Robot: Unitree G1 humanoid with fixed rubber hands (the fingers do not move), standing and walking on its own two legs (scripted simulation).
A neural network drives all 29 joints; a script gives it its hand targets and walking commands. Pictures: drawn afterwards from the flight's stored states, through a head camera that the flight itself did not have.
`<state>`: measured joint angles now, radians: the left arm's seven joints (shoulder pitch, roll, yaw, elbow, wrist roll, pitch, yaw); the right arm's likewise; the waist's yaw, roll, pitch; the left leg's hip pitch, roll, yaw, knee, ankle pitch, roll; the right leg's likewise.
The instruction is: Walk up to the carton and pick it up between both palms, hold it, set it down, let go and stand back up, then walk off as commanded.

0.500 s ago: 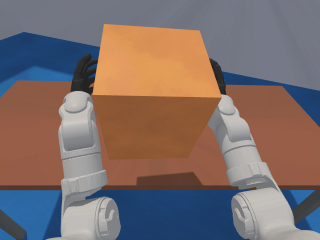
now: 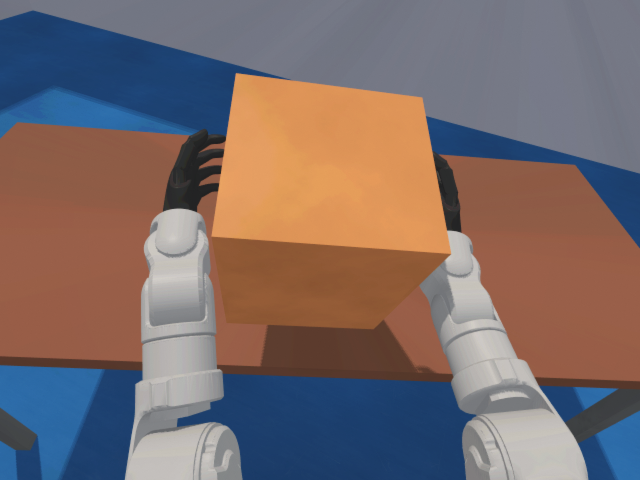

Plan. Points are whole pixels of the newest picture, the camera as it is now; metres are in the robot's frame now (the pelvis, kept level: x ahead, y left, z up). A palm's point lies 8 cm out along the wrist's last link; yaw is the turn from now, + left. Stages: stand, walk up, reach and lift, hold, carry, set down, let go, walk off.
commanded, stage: set down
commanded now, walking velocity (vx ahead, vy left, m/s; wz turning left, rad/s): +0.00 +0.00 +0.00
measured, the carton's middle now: (315, 220) +0.38 +0.00 +0.13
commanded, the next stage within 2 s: none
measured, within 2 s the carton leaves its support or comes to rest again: neither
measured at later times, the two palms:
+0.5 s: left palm (198, 209) +0.37 +0.14 +0.16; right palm (441, 232) +0.36 -0.16 +0.14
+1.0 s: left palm (208, 219) +0.39 +0.13 +0.13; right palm (437, 234) +0.37 -0.17 +0.12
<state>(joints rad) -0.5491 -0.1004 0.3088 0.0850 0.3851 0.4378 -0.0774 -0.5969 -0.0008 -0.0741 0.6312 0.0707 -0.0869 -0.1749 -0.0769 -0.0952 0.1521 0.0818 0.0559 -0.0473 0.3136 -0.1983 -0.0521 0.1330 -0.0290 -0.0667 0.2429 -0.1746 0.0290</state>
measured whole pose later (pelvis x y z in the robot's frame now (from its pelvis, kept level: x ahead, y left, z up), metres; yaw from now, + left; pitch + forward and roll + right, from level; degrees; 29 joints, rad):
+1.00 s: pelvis +0.00 +0.00 +0.00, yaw -2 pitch -5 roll -1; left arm -0.64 -0.11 0.39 0.49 0.38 0.21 -0.03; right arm -0.68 0.02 -0.29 0.90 -0.12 -0.20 -0.12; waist -0.03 -0.06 0.09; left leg -0.01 0.06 -0.01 0.27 -0.17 -0.05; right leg 0.01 -0.02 -0.03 0.23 -0.15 0.03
